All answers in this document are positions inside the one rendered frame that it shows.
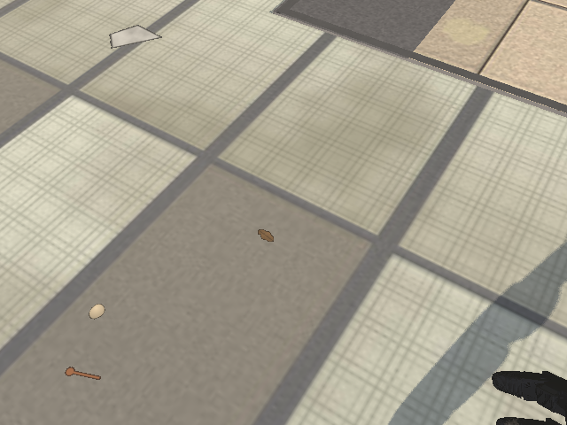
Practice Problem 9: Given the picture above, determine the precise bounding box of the robot right hand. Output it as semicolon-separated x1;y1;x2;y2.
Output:
492;371;567;425

